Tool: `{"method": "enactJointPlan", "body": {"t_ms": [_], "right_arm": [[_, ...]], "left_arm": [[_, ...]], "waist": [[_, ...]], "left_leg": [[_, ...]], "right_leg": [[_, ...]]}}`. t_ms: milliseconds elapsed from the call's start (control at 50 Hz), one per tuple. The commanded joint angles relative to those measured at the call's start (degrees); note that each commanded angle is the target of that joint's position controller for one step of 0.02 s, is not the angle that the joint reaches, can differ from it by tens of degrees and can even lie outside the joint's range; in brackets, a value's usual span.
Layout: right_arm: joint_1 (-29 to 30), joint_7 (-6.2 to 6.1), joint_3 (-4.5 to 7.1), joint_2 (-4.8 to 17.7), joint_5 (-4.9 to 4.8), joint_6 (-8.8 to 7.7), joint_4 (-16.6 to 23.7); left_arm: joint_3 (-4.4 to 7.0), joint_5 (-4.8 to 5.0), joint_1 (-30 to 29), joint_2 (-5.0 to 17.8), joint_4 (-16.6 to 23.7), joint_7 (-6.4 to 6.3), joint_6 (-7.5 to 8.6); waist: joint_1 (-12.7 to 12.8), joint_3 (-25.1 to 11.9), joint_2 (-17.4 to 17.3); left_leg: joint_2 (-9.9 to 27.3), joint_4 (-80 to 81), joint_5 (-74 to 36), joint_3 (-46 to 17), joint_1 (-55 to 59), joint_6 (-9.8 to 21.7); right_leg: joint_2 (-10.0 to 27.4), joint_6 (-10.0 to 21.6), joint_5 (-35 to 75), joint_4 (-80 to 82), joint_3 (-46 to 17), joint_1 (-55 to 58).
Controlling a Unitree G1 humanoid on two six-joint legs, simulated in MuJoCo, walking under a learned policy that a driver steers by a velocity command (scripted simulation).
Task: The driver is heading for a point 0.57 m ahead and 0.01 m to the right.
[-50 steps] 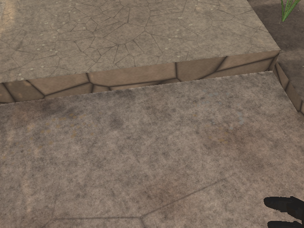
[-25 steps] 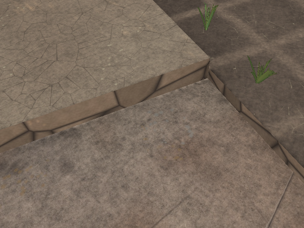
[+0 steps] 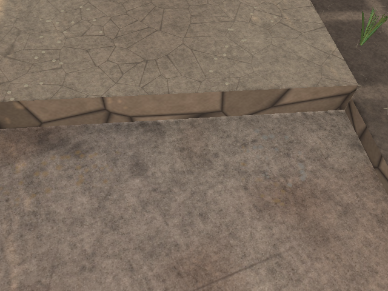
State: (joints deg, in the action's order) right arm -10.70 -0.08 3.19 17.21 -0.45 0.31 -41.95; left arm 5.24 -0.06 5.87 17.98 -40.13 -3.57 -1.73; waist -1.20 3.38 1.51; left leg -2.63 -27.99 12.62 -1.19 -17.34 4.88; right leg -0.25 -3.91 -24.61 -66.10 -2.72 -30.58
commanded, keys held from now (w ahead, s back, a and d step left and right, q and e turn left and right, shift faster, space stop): q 0.30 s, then no key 0.50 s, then w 0.20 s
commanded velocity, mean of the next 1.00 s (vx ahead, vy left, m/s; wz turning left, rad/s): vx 0.03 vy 0.00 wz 0.30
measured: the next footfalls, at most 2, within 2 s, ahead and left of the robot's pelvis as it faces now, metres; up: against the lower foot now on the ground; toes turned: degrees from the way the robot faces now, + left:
right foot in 0.42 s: +0.11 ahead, -0.14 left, +0.00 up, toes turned +20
left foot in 0.74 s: +0.01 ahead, +0.10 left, +0.00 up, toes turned +13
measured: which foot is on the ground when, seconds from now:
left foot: down 0.00-0.42, up 0.44-0.72, down 0.74-1.00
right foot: up 0.00-0.40, down 0.42-1.00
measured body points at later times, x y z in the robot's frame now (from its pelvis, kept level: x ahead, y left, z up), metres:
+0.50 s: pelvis +0.03 -0.04 +0.00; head +0.06 -0.05 +0.44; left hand +0.10 +0.27 -0.09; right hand +0.26 -0.27 -0.10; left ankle -0.01 +0.07 -0.71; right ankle +0.07 -0.16 -0.74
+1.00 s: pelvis +0.05 -0.03 -0.01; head +0.05 -0.03 +0.44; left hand +0.09 +0.27 -0.11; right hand +0.20 -0.26 -0.13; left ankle -0.03 +0.09 -0.74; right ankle +0.08 -0.13 -0.73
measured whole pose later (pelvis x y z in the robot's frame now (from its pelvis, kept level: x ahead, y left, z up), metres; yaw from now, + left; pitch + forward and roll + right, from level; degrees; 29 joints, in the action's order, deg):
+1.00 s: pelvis +0.05 -0.03 -0.01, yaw +17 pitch +0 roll +0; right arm -18.3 -1.4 2.1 14.3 -0.6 0.0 -44.0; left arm 2.6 1.6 12.5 16.5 -46.4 0.5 3.2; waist -0.7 -0.3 0.0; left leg 0.0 -29.0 20.5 -4.5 -8.4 0.2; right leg -0.6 2.7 -26.2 -39.6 1.1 -17.0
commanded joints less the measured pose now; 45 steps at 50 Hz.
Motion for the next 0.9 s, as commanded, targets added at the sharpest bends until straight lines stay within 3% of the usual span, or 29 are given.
{"method": "enactJointPlan", "body": {"t_ms": [20,200,340,380,400,420,440,460,480,500,540,600,640,680,720,740,760,780,800,820,860,900], "right_arm": [[-0.08,-1.18,2.53,9.75,-0.23,-0.30,4.35],[0.82,-1.94,3.25,10.63,-0.02,1.07,6.49],[2.68,-1.36,3.38,10.23,-0.14,1.94,8.31],[3.74,-1.44,2.94,9.34,-0.58,2.30,8.55],[3.75,-1.61,2.61,8.59,-0.97,2.47,8.50],[1.28,-1.67,2.02,6.73,-0.50,2.31,8.18],[-2.88,-1.45,1.22,4.35,0.79,1.87,7.79],[-1.16,-1.49,2.40,7.82,0.33,1.39,8.75],[-1.36,-1.72,3.50,11.27,0.49,1.20,7.80],[-0.82,-1.78,3.92,11.48,0.14,1.42,6.84],[-1.43,-2.01,3.26,8.19,0.14,2.50,5.42],[0.05,-1.55,1.60,3.71,-0.07,2.40,5.71],[2.15,-1.30,0.80,2.25,-0.07,2.03,6.04],[0.90,-1.23,1.22,3.50,-0.49,1.84,4.99],[-1.38,-1.18,1.30,4.20,0.25,1.64,3.45],[-1.47,-1.56,1.56,6.67,0.85,1.62,3.96],[-0.99,-1.83,2.44,10.60,1.12,1.76,3.62],[-0.54,-1.25,1.82,7.09,1.27,1.65,3.18],[-0.05,-0.83,1.07,4.63,1.53,1.36,3.24],[-0.92,-0.91,0.89,4.20,1.67,1.12,2.46],[-2.90,-1.16,1.43,6.46,1.00,0.70,1.77],[-6.84,-1.34,1.81,8.58,0.62,0.04,1.15]], "left_arm": [[1.24,0.19,0.60,4.01,3.17,-0.17,0.95],[1.22,0.19,-2.07,3.94,3.44,0.47,2.44],[1.23,0.69,0.01,4.65,2.86,2.27,4.43],[1.14,0.64,2.30,4.28,2.12,3.02,4.81],[1.12,0.37,3.56,4.16,1.64,3.28,4.96],[1.36,-0.46,3.36,6.12,2.09,3.16,4.89],[1.45,-1.39,1.10,9.27,3.63,2.73,4.41],[1.28,-2.68,2.31,9.01,2.76,2.90,4.22],[1.03,-1.65,1.99,7.73,2.97,2.98,4.36],[0.69,-0.84,1.10,6.59,2.82,2.79,4.28],[-0.29,0.19,-0.76,4.73,2.71,2.72,4.09],[-0.91,-0.27,-0.49,3.77,1.68,2.71,3.36],[-0.67,-0.32,1.07,4.94,1.12,2.66,2.65],[-0.67,-0.01,2.19,5.91,0.50,2.71,2.17],[-1.30,0.64,3.41,4.90,-0.50,2.93,2.48],[-1.75,-0.03,4.90,4.24,-0.95,3.24,3.31],[-1.97,-0.99,6.56,3.55,-0.75,3.80,4.28],[-2.30,-1.28,4.53,2.80,-1.38,3.79,4.53],[-2.22,-1.16,2.22,3.40,-1.54,3.71,4.40],[-2.34,-0.92,1.76,2.71,-1.94,3.43,4.06],[-2.30,-0.08,1.76,2.33,-1.97,2.90,3.31],[-2.06,1.07,-0.25,2.37,-0.78,2.86,4.17]], "waist": [[0.71,-9.33,-6.43],[-0.54,-6.27,-9.57],[-0.45,-9.08,-10.27],[1.12,-9.61,-9.86],[2.17,-9.27,-9.08],[1.10,-9.79,-4.99],[-2.48,-9.75,8.24],[-1.31,-7.34,13.22],[-0.26,-6.72,8.58],[-0.19,-6.09,6.06],[-0.33,-5.09,5.35],[0.18,-5.87,7.85],[2.16,-6.80,9.34],[2.18,-7.40,9.25],[0.82,-6.81,7.22],[1.54,-7.99,3.75],[4.32,-8.65,-4.74],[2.67,-9.09,-6.66],[1.69,-6.95,-5.40],[1.29,-6.88,-5.45],[0.34,-2.20,-9.83],[-1.47,3.46,-14.11]], "left_leg": [[13.85,8.31,-24.69,-17.11,14.03,7.89],[11.35,9.17,-6.64,-23.95,9.82,7.53],[11.12,4.27,-18.99,-29.09,10.42,7.87],[9.77,1.97,-22.24,-28.60,9.53,6.48],[8.11,0.96,-18.92,-27.68,7.56,4.56],[5.32,-2.31,-8.68,-24.95,3.97,1.48],[-2.27,-12.45,13.76,-16.27,-2.06,-2.11],[-5.60,-21.90,26.76,-10.55,-8.67,-5.27],[-3.00,-30.56,25.07,-10.45,-9.91,-7.41],[-2.51,-34.30,21.45,-10.52,-10.88,-8.50],[-1.84,-35.58,17.12,-10.62,-10.95,-10.42],[0.48,-23.39,14.54,-5.14,-5.97,-11.38],[1.85,-13.63,14.57,-2.22,-1.66,-11.30],[1.69,-4.09,8.59,-0.96,2.29,-10.59],[1.88,9.82,-4.91,-1.34,10.30,-8.30],[5.63,8.61,-12.70,-5.58,15.76,-6.56],[8.42,3.27,-18.06,-7.91,15.85,-3.56],[7.79,3.41,-9.93,-7.60,11.11,-1.58],[7.11,4.55,-5.42,-7.78,8.60,-1.69],[6.35,5.72,1.69,-7.51,7.60,-2.12],[7.56,9.29,19.97,-11.33,5.00,-0.06],[14.49,15.81,33.26,-22.29,3.47,4.75]], "right_leg": [[0.35,-0.98,4.70,1.55,-2.86,-5.69],[-0.52,-2.35,6.71,18.24,-4.72,-2.06],[-1.73,-0.45,4.47,28.64,-4.01,6.87],[-1.64,0.76,9.86,37.25,-2.57,12.85],[-0.92,1.85,17.62,44.57,-2.16,17.69],[4.90,4.11,24.51,46.78,-7.33,23.06],[15.37,9.44,39.15,47.36,-17.87,26.78],[21.80,19.33,42.43,47.66,-25.98,23.09],[21.85,21.20,37.43,47.92,-25.39,21.90],[18.30,18.89,33.30,47.34,-21.14,22.08],[14.18,15.96,31.20,46.41,-15.46,21.90],[10.17,15.00,33.48,45.74,-9.56,22.52],[10.08,15.27,34.72,44.79,-9.38,23.34],[10.65,15.41,34.61,43.63,-10.67,24.00],[9.50,12.44,32.12,43.08,-10.05,20.91],[8.61,9.21,28.06,42.47,-9.08,17.40],[4.38,6.22,22.07,41.59,-4.40,15.72],[2.13,3.55,15.95,41.11,-1.31,19.45],[1.71,2.43,15.00,40.30,-0.90,19.80],[0.88,2.39,11.77,39.13,0.24,19.87],[-2.23,2.87,1.36,33.33,3.71,14.02],[-2.27,3.84,-1.82,25.87,5.23,6.02]]}}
